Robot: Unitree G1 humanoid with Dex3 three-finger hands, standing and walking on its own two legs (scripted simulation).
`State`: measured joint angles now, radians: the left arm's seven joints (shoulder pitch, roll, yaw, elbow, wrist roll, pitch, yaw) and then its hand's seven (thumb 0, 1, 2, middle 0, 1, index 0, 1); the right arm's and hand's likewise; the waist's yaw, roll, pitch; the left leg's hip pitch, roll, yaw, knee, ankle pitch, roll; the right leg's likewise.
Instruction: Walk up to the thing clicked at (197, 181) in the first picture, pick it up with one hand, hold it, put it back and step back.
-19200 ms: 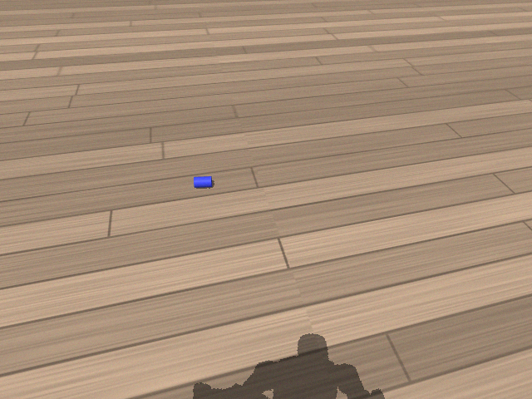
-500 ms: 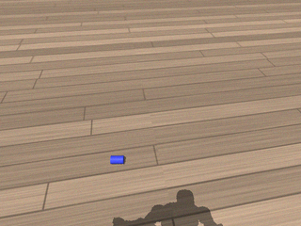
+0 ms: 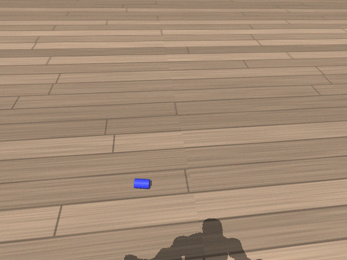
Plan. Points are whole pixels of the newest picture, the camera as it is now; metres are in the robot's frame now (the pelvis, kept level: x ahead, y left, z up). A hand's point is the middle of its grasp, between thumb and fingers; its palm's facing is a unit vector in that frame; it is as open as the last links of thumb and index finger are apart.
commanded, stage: walk up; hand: left
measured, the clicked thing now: (142, 183) +0.71 +0.22 -0.75
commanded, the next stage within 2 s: none
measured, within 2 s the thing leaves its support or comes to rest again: neither
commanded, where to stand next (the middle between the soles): +0.31 -0.01 m, yaw -1 degrees
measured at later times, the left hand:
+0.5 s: hand (78, 224) +0.25 +0.28 -0.15, palm faces -0.15 -0.92 -0.35, open 7.4 cm
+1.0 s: hand (117, 180) +0.41 +0.21 -0.18, palm faces -0.05 -0.94 -0.34, open 7.4 cm
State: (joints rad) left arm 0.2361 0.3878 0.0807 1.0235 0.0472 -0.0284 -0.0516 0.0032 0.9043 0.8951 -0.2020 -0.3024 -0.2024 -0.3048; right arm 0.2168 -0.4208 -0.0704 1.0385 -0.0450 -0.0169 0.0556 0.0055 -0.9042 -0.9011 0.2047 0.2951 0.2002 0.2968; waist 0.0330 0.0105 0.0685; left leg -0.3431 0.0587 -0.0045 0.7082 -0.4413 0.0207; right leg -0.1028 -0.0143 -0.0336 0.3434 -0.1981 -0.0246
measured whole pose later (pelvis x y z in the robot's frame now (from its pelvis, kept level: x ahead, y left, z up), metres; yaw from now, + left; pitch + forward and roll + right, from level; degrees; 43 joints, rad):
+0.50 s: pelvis +0.16 +0.01 -0.01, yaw -4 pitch -2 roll +2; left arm 0.24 0.43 0.07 0.94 0.03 0.01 -0.10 0.01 0.91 0.90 -0.20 -0.30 -0.20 -0.30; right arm 0.38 -0.39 -0.06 0.89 -0.02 -0.08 0.03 0.01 -0.90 -0.90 0.21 0.30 0.20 0.30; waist -0.03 -0.04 0.09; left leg -0.01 0.03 0.11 0.43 -0.37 -0.02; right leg -0.45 -0.08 0.01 0.63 -0.20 -0.02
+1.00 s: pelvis +0.31 -0.04 -0.03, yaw -2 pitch -2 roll +1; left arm 0.18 0.39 0.02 0.84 -0.02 0.02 0.00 0.01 0.90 0.90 -0.20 -0.30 -0.20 -0.30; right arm 0.22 -0.37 -0.03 0.86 -0.02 -0.03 -0.01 0.00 -0.90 -0.90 0.20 0.29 0.20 0.30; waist 0.01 -0.05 0.16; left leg -0.39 -0.02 0.01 0.64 -0.22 0.02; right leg -0.27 -0.01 -0.06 0.78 -0.45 -0.04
